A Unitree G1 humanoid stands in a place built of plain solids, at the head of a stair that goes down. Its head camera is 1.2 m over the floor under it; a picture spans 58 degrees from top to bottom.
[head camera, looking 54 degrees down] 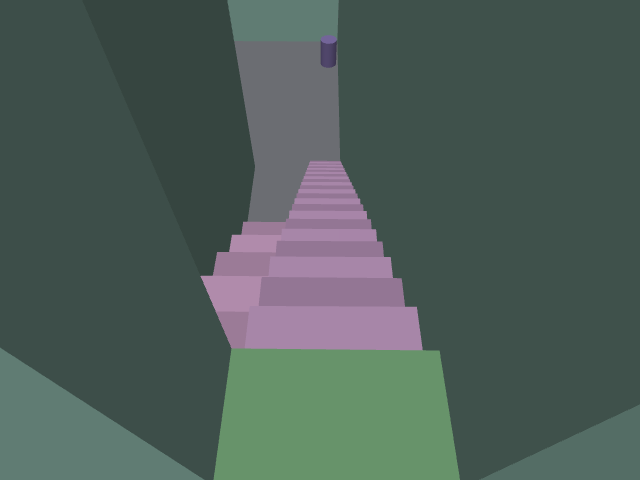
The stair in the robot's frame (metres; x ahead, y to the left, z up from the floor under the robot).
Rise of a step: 0.20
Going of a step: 0.24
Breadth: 0.60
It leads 1 degrees to the right of straight ahead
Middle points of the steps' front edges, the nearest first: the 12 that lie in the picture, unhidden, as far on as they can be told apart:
0.48 -0.04 0.00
0.72 -0.05 -0.20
0.96 -0.05 -0.40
1.20 -0.05 -0.59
1.44 -0.05 -0.79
1.68 -0.06 -0.99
1.92 -0.06 -1.19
2.16 -0.06 -1.39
2.40 -0.06 -1.59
2.64 -0.07 -1.79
2.88 -0.07 -1.98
3.12 -0.07 -2.18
